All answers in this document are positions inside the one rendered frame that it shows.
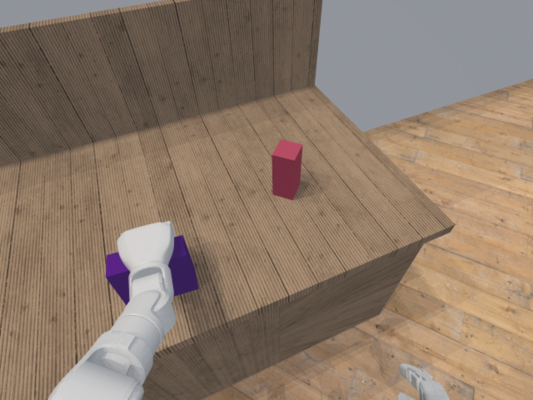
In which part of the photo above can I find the robot left hand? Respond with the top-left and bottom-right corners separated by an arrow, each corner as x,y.
117,221 -> 175,272

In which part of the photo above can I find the robot left forearm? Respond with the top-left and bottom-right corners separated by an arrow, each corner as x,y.
48,262 -> 177,400

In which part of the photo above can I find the left robot upper arm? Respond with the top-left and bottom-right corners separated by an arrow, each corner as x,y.
55,361 -> 144,400

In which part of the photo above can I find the table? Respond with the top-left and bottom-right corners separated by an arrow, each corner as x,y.
0,0 -> 455,400

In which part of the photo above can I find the robot right hand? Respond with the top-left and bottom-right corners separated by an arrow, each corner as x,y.
397,363 -> 450,400

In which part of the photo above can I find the sponge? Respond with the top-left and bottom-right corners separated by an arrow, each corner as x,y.
106,235 -> 199,305

